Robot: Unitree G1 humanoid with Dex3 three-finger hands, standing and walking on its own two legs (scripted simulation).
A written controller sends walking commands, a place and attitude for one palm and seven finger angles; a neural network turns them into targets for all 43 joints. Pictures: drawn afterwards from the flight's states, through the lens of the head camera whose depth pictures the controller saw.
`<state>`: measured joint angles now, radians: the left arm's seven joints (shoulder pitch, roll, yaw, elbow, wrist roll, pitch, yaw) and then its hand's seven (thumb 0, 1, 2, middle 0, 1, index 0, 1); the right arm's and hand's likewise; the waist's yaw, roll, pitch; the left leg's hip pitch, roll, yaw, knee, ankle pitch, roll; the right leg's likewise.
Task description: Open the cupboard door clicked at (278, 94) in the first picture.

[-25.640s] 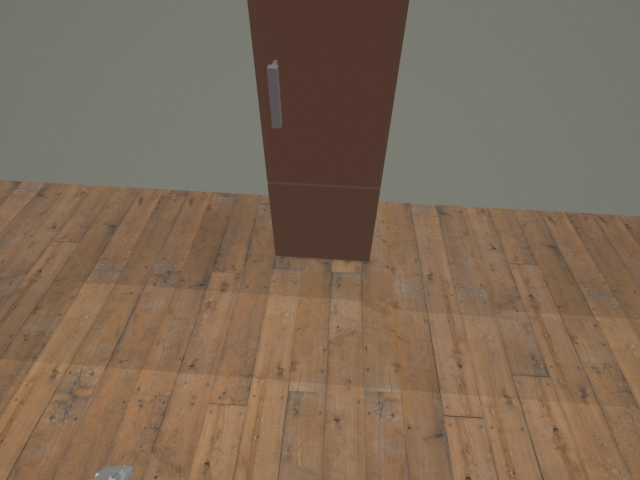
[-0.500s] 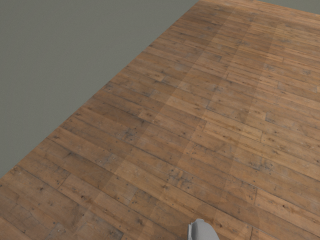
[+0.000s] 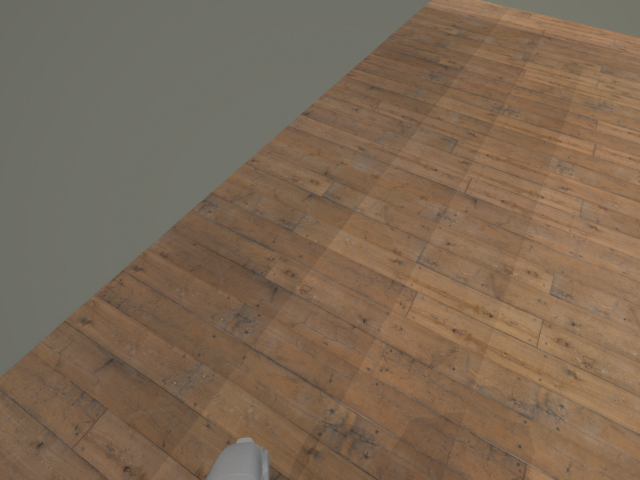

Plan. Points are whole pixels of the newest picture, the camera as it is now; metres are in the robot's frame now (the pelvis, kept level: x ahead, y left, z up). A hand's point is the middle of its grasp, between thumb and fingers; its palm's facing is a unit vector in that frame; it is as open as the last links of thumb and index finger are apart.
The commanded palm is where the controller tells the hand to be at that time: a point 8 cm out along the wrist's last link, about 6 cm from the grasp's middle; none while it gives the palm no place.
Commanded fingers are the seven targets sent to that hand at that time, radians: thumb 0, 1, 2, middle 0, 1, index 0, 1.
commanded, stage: turn to face it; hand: left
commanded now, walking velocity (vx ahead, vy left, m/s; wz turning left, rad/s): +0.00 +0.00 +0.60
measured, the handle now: out of the picture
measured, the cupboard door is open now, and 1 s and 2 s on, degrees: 52 52 52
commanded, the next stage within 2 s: none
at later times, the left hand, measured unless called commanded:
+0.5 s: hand out of the picture +0.14 +0.23 -0.16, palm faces +0.26 -0.93 -0.27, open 7.4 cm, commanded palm none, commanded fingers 0.00 0.90 0.90 -0.20 -0.30 -0.20 -0.30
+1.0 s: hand out of the picture +0.02 +0.14 -0.19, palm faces +0.58 -0.78 -0.24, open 7.4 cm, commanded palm none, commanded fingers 0.00 0.90 0.90 -0.20 -0.30 -0.20 -0.30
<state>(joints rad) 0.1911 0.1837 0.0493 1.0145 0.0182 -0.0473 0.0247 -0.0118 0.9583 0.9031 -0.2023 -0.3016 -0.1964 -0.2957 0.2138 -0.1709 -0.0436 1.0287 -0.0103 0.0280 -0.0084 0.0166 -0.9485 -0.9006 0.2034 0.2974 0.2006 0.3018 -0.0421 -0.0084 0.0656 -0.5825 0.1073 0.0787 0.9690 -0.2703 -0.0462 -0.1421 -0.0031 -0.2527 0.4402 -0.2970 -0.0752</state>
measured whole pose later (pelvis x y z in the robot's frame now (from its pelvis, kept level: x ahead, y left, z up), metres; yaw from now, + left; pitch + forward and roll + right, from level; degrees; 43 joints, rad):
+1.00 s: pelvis +0.12 -0.04 -0.02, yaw +36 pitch +1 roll +2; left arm 0.28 0.23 0.05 0.92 0.02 0.02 0.01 0.01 0.91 0.90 -0.21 -0.30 -0.20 -0.30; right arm 0.06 -0.27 -0.06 0.88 -0.01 0.05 0.03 0.01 -0.91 -0.90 0.20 0.30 0.20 0.30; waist 0.01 -0.06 0.12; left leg -0.33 0.00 0.11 0.62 -0.30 0.00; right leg -0.24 -0.16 -0.25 0.77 -0.48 0.03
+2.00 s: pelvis +0.18 -0.07 +0.00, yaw +70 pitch +1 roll +0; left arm 0.14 0.27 0.08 0.87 0.02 0.06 0.01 0.01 0.91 0.90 -0.20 -0.30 -0.19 -0.30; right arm 0.16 -0.22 -0.04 0.90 -0.02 0.04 0.00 0.00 -0.91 -0.90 0.21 0.30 0.21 0.30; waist 0.00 -0.01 0.09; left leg -0.31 -0.01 -0.04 0.51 -0.23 0.01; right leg -0.47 -0.08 0.00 0.98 -0.43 0.08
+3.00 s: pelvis +0.27 -0.06 -0.01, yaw +104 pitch +0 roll +1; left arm 0.18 0.19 0.04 0.89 0.03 0.01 0.01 0.01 0.91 0.90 -0.20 -0.30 -0.20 -0.30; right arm 0.16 -0.25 -0.07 0.95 -0.01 0.08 0.00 0.01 -0.91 -0.90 0.21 0.30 0.20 0.30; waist -0.01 0.04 0.09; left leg -0.44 -0.02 -0.06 1.01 -0.49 -0.03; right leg -0.27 -0.06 -0.10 0.61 -0.35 -0.02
